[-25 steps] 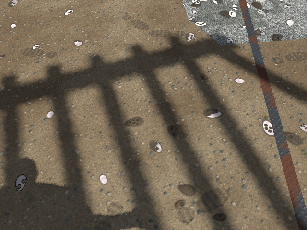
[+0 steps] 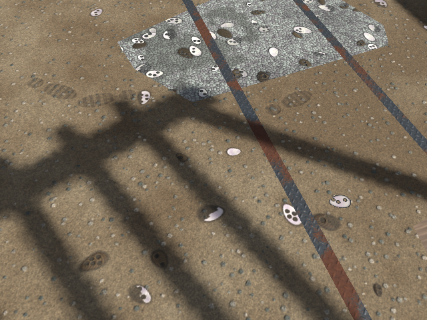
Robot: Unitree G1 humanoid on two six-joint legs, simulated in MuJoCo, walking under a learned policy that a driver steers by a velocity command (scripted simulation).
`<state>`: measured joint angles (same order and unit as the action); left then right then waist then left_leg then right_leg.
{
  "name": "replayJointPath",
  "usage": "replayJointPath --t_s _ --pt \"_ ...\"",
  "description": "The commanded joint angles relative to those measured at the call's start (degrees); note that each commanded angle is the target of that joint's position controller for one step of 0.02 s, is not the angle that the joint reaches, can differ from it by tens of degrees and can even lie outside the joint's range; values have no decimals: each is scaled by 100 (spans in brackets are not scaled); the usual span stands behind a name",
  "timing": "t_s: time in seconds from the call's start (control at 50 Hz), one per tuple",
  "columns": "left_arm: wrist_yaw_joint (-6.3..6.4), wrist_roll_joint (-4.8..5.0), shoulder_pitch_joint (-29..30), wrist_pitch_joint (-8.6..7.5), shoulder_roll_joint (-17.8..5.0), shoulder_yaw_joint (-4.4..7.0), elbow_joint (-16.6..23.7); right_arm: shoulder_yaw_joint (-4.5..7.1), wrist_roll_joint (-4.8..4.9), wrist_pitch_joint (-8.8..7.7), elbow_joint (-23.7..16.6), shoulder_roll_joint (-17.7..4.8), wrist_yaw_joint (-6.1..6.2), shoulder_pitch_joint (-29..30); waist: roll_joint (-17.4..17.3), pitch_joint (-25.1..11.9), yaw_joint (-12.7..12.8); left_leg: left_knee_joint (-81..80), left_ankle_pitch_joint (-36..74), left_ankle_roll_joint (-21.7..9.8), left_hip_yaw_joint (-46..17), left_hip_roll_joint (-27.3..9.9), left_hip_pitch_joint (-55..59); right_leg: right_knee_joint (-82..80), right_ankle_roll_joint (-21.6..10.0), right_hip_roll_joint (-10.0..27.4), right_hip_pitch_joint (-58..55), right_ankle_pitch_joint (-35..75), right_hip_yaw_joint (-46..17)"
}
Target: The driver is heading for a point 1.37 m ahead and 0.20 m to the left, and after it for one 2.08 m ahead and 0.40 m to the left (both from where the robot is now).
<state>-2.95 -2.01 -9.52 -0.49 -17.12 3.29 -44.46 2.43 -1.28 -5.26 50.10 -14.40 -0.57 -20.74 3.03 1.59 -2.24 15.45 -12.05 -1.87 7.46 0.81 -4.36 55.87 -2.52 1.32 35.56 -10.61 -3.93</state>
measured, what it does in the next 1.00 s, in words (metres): walks ahead: right foot, then left foot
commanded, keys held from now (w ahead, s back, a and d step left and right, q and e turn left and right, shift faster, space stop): w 1.00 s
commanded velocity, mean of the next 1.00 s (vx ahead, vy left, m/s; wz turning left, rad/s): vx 0.50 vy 0.00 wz -0.07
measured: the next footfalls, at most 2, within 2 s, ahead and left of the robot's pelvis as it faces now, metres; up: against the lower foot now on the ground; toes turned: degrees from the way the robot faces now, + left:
right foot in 0.20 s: +0.25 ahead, -0.12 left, +0.00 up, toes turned -5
left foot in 0.74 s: +0.56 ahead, +0.06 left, +0.00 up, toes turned +2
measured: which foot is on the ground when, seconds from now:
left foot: down 0.00-0.22, up 0.24-0.72, down 0.74-1.00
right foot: up 0.00-0.18, down 0.20-0.74, up 0.76-1.00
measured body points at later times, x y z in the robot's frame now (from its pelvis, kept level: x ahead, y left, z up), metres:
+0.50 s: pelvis +0.25 -0.05 +0.00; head +0.27 -0.07 +0.45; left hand +0.26 +0.21 -0.13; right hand +0.35 -0.32 -0.13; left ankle +0.36 +0.10 -0.68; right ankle +0.21 -0.11 -0.75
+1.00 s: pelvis +0.53 -0.01 +0.00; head +0.55 +0.00 +0.45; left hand +0.63 +0.24 -0.14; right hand +0.52 -0.27 -0.14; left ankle +0.52 +0.05 -0.75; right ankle +0.57 -0.16 -0.67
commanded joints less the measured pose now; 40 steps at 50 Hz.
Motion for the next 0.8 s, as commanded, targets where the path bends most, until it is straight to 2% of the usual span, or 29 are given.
replayJointPath --t_s 0.02,0.06,0.12,0.14,0.16,0.18,0.2,0.22,0.24,0.26,0.28,0.3,0.32,0.34,0.38,0.42,0.48,0.56,0.62,0.66,0.68,0.7,0.72,0.74,0.76,0.78,0.8 --pt "-69 -4 448 -88 -10 -100 466 108 29 -92 -226 -645 -23 118 -857 157 105 -786 1833 -701 -524 -1246 -205 -1076 83 59 -105 619 291" --pt "-95 -10 821 -112 20 -159 573 129 45 -71 -110 -766 -11 -84 -872 194 9 -783 1935 -676 -436 -1307 -165 -1679 42 56 -448 664 588" --pt "-49 -34 987 -138 -95 -160 638 159 46 10 94 -910 9 -384 -880 230 3 -509 2488 -650 -503 -1549 320 -2167 -156 14 -678 302 758" --pt "-15 -52 900 -159 -135 -147 613 166 47 47 145 -957 18 -408 -891 175 73 -236 3050 -621 -467 -1579 470 -2308 -249 -76 -887 71 822" --pt "21 -76 575 -192 -171 -122 505 167 55 81 187 -993 28 -407 -894 -11 242 282 3842 -573 -376 -1546 565 -2524 -355 -235 -1356 -73 899" --pt "66 -117 -180 -254 -239 -69 232 143 81 123 223 -954 36 -408 -720 -408 593 1232 4198 -470 -159 -1356 422 -2945 -488 -401 -2328 112 962" --pt "136 -200 -1126 -306 -527 44 -78 77 86 125 131 -788 37 -403 -448 -1026 934 2455 3213 -343 -21 -1129 -375 -2953 -678 56 -3729 -43 430" --pt "231 -269 -1776 -308 -1223 214 -117 -77 204 101 -229 -189 -36 -673 871 -1884 975 4629 180 -61 193 -372 -2394 -3212 -1336 1913 -5588 -470 -2154" --pt "272 27 -1790 -234 -1262 257 -164 72 82 134 -189 -660 13 -519 768 -1996 973 5535 -1870 -79 -525 29 -3158 -3893 -1570 2310 -5413 -12 -3440" --pt "284 120 -1293 -226 -1039 199 -167 135 47 164 -266 -784 20 -111 303 -1095 743 5695 -1461 -147 -869 -322 -3510 -3858 -1420 1971 -4763 161 -2417" --pt "268 111 -914 -264 -642 94 -144 86 82 132 -279 -626 -14 28 141 -556 543 5375 -1033 -160 -883 -501 -3384 -4031 -1241 1676 -3976 475 -1752" --pt "254 113 -670 -302 -411 28 -151 80 76 160 -209 -536 -33 -7 97 -257 335 4987 -806 -140 -860 -653 -3090 -4254 -1007 1377 -3413 668 -1250" --pt "258 138 -529 -335 -269 -16 -184 72 -13 239 -133 -486 -53 -146 196 -105 147 4758 -672 -75 -843 -720 -2768 -4430 -862 1152 -2970 801 -906" --pt "258 124 -512 -377 -225 -29 -206 61 -63 312 -47 -411 -90 -270 232 -135 77 4711 -525 -26 -796 -699 -2543 -4552 -847 1050 -2784 935 -707" --pt "255 159 -695 -460 -305 1 -341 77 -78 381 -78 -373 -151 -134 143 -94 22 4590 -246 47 -722 -701 -2645 -4752 -938 974 -2748 1177 -518" --pt "255 177 -894 -490 -362 27 -471 82 -85 406 -215 -360 -170 334 77 99 88 4274 151 140 -691 -788 -3039 -4965 -1007 965 -2808 1095 -395" --pt "255 175 -1184 -482 -319 14 -640 67 -69 398 -409 -340 -165 999 0 284 233 3565 668 236 -653 -824 -3440 -5051 -1018 921 -3059 1205 -228" --pt "269 149 -1541 -488 -368 12 -861 -10 -39 358 -637 -252 -167 1742 13 392 432 2565 1136 169 -476 -660 -3323 -4982 -951 918 -3385 1714 14" --pt "312 109 -1775 -469 -416 13 -1037 -21 -36 329 -793 -310 -153 2112 23 473 516 2083 1043 -3 -407 -535 -3276 -4808 -900 1060 -3859 2146 49" --pt "349 86 -1763 -452 -482 26 -1115 -8 -39 294 -844 -361 -139 2129 31 481 451 1842 718 -169 -362 -427 -3096 -4570 -843 1167 -4133 2677 69" --pt "364 77 -1682 -448 -520 33 -1133 8 -38 271 -815 -389 -120 1984 48 413 352 1714 500 -268 -303 -315 -2789 -4323 -783 1173 -4193 3275 133" --pt "374 64 -1593 -445 -576 43 -1147 45 -38 246 -714 -447 -81 1641 90 222 185 1607 280 -370 -223 -134 -2259 -3875 -702 1142 -4211 4124 205" --pt "371 62 -1502 -423 -618 53 -1166 103 -55 205 -483 -526 -31 937 24 -156 -134 1338 269 -491 -120 76 -1415 -3001 -612 1001 -4147 4686 340" --pt "367 86 -1476 -416 -546 21 -1143 193 -130 143 -147 -723 32 -76 -166 -747 -519 1168 429 -668 -319 -88 -15 -1763 -500 737 -3515 4125 540" --pt "330 245 -1731 -438 -131 -99 -924 352 -260 115 -16 -1327 100 -887 -1053 -1520 -616 983 -257 -1121 -2315 -1609 1671 229 -275 160 -1833 1887 868" --pt "310 234 -2112 -434 -19 -75 -973 408 -158 157 24 -1576 39 -879 -1784 -1863 -363 184 15 -1616 -4591 -2541 2228 1596 -218 -749 -505 -2055 416" --pt "325 121 -1603 -400 -353 23 -944 349 28 194 -26 -1253 12 -272 -937 -1094 -173 80 -485 -1435 -4065 -2237 1523 1913 -317 -309 -111 -1626 -131"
